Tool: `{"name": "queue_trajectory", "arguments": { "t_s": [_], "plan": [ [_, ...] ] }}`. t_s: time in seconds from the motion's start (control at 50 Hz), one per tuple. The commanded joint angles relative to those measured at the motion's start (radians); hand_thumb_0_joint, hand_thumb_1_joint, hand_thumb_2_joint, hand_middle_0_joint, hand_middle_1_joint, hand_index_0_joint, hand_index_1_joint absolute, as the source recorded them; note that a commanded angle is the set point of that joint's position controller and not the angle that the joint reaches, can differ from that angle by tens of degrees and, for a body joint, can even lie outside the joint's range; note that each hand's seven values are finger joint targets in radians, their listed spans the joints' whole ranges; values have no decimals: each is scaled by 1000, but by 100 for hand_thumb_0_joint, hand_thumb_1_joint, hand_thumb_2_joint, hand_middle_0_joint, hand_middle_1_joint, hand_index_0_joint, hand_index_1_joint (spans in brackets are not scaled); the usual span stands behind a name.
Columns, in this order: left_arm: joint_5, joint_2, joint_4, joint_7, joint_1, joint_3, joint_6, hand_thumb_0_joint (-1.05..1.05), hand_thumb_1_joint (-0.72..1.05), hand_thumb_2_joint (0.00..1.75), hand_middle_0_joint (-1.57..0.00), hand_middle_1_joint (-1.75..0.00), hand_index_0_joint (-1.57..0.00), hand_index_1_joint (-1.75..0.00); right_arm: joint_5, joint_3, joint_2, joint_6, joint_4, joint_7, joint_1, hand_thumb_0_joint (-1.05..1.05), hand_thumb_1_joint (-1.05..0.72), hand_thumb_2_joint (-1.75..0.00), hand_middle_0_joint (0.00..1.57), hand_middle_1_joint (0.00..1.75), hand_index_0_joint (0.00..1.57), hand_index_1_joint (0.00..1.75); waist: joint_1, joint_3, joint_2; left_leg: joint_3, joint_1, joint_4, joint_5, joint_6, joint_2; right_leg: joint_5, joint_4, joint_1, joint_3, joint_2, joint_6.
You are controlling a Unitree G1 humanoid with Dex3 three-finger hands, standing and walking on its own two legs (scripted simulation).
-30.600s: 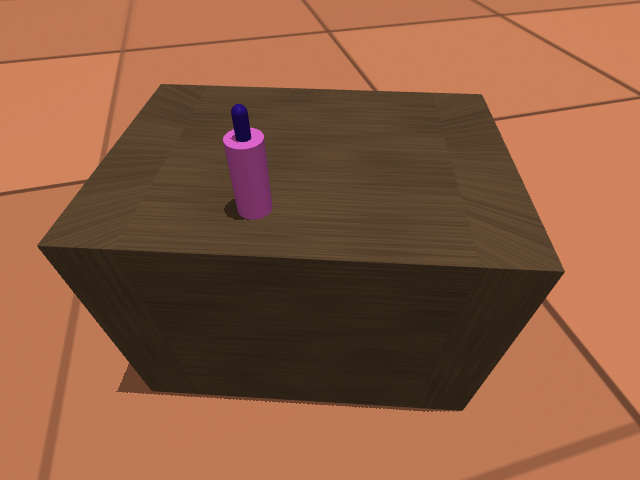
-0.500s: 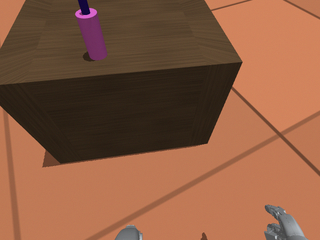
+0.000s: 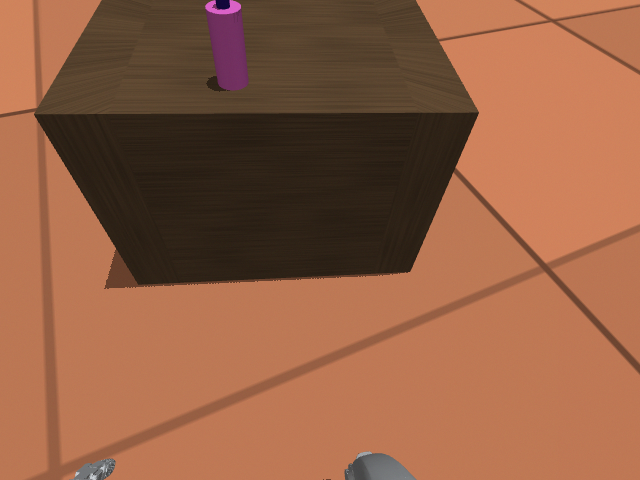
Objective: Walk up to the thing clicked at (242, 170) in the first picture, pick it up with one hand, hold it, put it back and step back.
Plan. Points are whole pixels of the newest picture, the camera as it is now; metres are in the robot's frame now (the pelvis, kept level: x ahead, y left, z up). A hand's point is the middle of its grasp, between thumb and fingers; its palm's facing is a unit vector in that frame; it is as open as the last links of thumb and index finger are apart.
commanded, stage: step back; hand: left
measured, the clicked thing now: (226, 32) +1.01 +0.19 +0.05
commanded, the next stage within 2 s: stand in 1.34 s
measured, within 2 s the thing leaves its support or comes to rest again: neither
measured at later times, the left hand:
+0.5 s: hand out of the picture -0.04 +0.27 -0.14, palm faces +0.00 -0.91 -0.41, open 7.4 cm
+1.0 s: hand out of the picture +0.03 +0.23 -0.14, palm faces +0.01 -0.94 -0.35, open 7.4 cm
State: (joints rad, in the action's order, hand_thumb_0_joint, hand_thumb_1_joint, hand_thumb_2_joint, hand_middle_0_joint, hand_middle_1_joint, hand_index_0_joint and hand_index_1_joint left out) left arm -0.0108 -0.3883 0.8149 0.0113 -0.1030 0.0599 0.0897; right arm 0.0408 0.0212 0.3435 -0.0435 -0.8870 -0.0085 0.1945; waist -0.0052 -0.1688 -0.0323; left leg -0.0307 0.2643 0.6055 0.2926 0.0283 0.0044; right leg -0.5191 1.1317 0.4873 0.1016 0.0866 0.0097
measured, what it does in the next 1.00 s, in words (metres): steps on the spot: right foot, then left foot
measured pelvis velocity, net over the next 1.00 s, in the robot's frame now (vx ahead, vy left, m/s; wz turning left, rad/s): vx -0.07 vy -0.02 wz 0.01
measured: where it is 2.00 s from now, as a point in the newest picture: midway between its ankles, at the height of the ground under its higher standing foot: outside the picture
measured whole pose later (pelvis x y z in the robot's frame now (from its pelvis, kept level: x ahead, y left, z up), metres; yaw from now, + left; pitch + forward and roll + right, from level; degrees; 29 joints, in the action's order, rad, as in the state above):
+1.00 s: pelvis -0.07 -0.02 +0.00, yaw +0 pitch -2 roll +0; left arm -0.04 -0.33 0.98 -0.02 -0.13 0.04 -0.03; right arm 0.02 0.04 0.38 0.00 -1.00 0.00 0.23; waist 0.02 -0.07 0.03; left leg -0.07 0.32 0.78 0.48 0.01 0.00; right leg -0.28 0.56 0.24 -0.07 -0.02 0.02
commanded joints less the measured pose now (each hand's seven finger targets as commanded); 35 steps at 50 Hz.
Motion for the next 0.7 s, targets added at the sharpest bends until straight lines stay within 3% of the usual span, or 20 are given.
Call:
{"name": "queue_trajectory", "arguments": {
  "t_s": [0.0, 0.08, 0.12, 0.16, 0.18, 0.2, 0.22, 0.24, 0.28, 0.3, 0.38, 0.42, 0.46, 0.48, 0.5, 0.52, 0.54, 0.58, 0.6, 0.68],
  "plan": [
    [2, -185, -44, 13, -72, 67, -32, 0, 90, 90, -20, -30, -20, -30, -1, 80, 269, 31, 108, -20, -109, 0, -90, -90, 20, 30, 20, 30, 50, 141, 167, -156, -13, -185, -445, 182, -224, 9, 86, -37, 37, 3, -16],
    [-9, -164, -39, 3, -62, 46, -74, 0, 90, 90, -20, -30, -20, -30, -2, 90, 267, 26, 96, -9, -35, 0, -90, -90, 20, 30, 20, 30, -17, 215, 236, -150, -202, -165, -183, 189, -223, 18, -367, -79, -42, -70, -35],
    [-8, -164, 4, 6, -107, 46, -94, 0, 90, 90, -20, -30, -20, -30, 1, 94, 285, 14, 91, -3, -63, 0, -90, -90, 20, 30, 20, 30, -6, 257, 254, -148, -171, -117, -82, 174, -226, 52, -603, -195, -77, -80, -17],
    [-23, -180, 69, 12, -179, 61, -114, 0, 90, 90, -20, -30, -20, -30, -8, 83, 267, -1, 82, 2, -71, 0, -90, -90, 20, 30, 20, 30, 27, 267, 166, -73, -49, 24, -94, 114, -165, 233, -851, -382, -77, -64, 11],
    [-36, -235, 76, 13, -169, 76, -120, 0, 90, 90, -20, -30, -20, -30, -12, 66, 211, 3, 93, 4, -61, 0, -90, -90, 20, 30, 20, 30, 25, 236, 45, -42, 140, 122, 25, 60, -96, 190, -809, -451, 129, -156, 48],
    [-43, -299, 59, 12, -142, 91, -123, 0, 90, 90, -20, -30, -20, -30, -14, 52, 170, 10, 108, 4, -52, 0, -90, -90, 20, 30, 20, 30, 23, 191, -125, -32, 347, 183, 226, -8, 18, 85, -835, -454, 377, -322, 105],
    [-46, -373, 26, 14, -70, 100, -118, 0, 90, 90, -20, -30, -20, -30, -14, 75, 234, 6, 106, -9, -128, 0, -90, -90, 20, 30, 20, 30, 75, 139, -141, -133, 187, 295, 292, -33, -16, -81, -884, -113, 495, -491, 250],
    [-41, -354, 12, 14, 22, 93, -117, 0, 90, 90, -20, -30, -20, -30, -16, 96, 275, 5, 81, -5, -109, 0, -90, -90, 20, 30, 20, 30, 32, 44, -134, -160, 89, 373, 239, -32, -46, -192, -910, 74, 470, -485, 246],
    [-35, -246, 7, 12, 54, 67, -127, 0, 90, 90, -20, -30, -20, -30, -29, 88, 259, 14, 41, 8, -82, 0, -90, -90, 20, 30, 20, 30, 3, 19, -40, -124, 131, 350, 125, -30, 26, 28, -841, -63, 204, -323, 167],
    [-30, -232, 26, 14, 25, 68, -128, 0, 90, 90, -20, -30, -20, -30, -27, 76, 230, 19, 35, 7, -64, 0, -90, -90, 20, 30, 20, 30, 6, 39, -70, -121, 177, 335, 114, -32, 41, 107, -818, -136, 156, -294, 147],
    [-42, -270, 50, -1, -68, 82, -129, 0, 90, 90, -20, -30, -20, -30, -10, 68, 228, 43, 36, 19, -75, 0, -90, -90, 20, 30, 20, 30, 69, 75, -152, -51, 189, 132, 180, -52, 10, -159, -835, -255, 190, -303, 153],
    [-39, -272, 46, -7, -39, 83, -119, 0, 90, 90, -20, -30, -20, -30, -8, 72, 225, 59, 11, 23, -27, 0, -90, -90, 20, 30, 20, 30, 50, 90, -177, 6, 89, -24, 196, -52, 5, -145, -814, -236, 162, -314, 158],
    [-34, -234, 41, -13, -35, 60, -104, 0, 90, 90, -20, -30, -20, -30, -6, 87, 224, 76, -29, 16, 43, 0, -90, -90, 20, 30, 20, 30, 13, 141, -96, 25, -105, -251, 59, -29, 36, -4, -672, -205, 67, -257, 116],
    [-32, -178, 43, -13, -64, 43, -101, 0, 90, 90, -20, -30, -20, -30, 5, 102, 247, 86, -42, 8, 75, 0, -90, -90, 20, 30, 20, 30, 1, 189, 12, -116, -248, -291, 66, -7, -30, 103, -499, -106, 9, -217, 83],
    [-11, -113, 32, -17, -60, 23, -102, 0, 90, 90, -20, -30, -20, -30, 12, 113, 312, 93, -36, 4, 84, 0, -90, -90, 20, 30, 20, 30, -1, 184, 224, -485, -282, -388, 261, 84, -242, 45, -305, 79, -103, -88, 18],
    [-15, -211, 45, -9, 6, 56, -103, 0, 90, 90, -20, -30, -20, -30, 7, 123, 394, 91, -27, 7, 80, 0, -90, -90, 20, 30, 20, 30, -27, 113, 162, -626, -113, -412, 480, 195, -331, -47, -242, 80, -65, -109, 16],
    [-21, -250, 47, -11, 23, 63, -106, 0, 90, 90, -20, -30, -20, -30, 2, 126, 390, 91, -21, 8, 48, 0, -90, -90, 20, 30, 20, 30, -21, 50, 135, -611, -4, -431, 533, 223, -342, -44, -204, 36, -36, -133, 23],
    [-10, -212, 61, -21, -41, 57, -111, 0, 90, 90, -20, -30, -20, -30, 5, 103, 308, 98, -9, 8, -1, 0, -90, -90, 20, 30, 20, 30, 20, 50, 142, -418, -88, -395, 349, 168, -248, 42, -243, 58, -27, -148, 22],
    [-10, -204, 70, -25, -60, 53, -116, 0, 90, 90, -20, -30, -20, -30, 3, 99, 286, 102, -6, 7, 3, 0, -90, -90, 20, 30, 20, 30, 19, 66, 159, -351, -116, -366, 224, 149, -222, 69, -285, 50, -56, -145, 17],
    [-14, -180, 73, -31, -27, 54, -120, 0, 90, 90, -20, -30, -20, -30, 1, 106, 300, 95, -13, 11, 42, 0, -90, -90, 20, 30, 20, 30, -20, 111, 220, -281, -80, -314, 81, 148, -207, 88, -447, -95, -115, -108, 3]
  ]
}}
